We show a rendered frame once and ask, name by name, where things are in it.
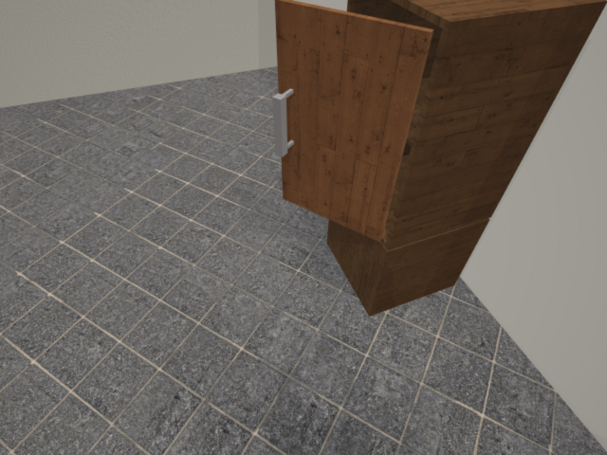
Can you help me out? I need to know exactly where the handle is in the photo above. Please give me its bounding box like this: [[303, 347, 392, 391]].
[[272, 89, 294, 157]]

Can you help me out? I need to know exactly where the cupboard door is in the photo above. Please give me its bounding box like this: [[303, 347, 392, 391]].
[[275, 0, 433, 242]]

